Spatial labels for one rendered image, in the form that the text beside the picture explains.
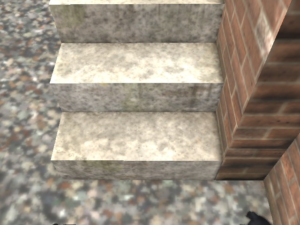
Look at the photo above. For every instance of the stairs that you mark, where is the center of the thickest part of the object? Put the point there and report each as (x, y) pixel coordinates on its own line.
(138, 83)

